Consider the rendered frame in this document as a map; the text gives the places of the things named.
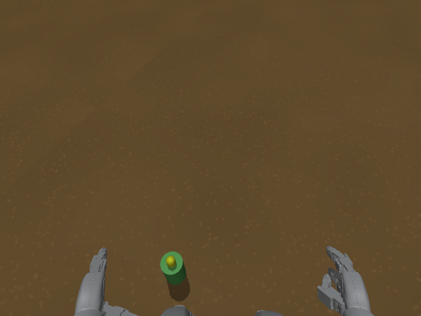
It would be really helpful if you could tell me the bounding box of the right robot hand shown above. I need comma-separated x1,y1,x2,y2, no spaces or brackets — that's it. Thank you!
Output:
317,246,371,316

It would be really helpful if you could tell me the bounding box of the left robot hand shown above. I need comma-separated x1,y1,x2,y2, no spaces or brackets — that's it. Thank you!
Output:
74,248,138,316

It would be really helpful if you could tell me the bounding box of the bottle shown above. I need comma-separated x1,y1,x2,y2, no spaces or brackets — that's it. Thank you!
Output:
161,251,186,285

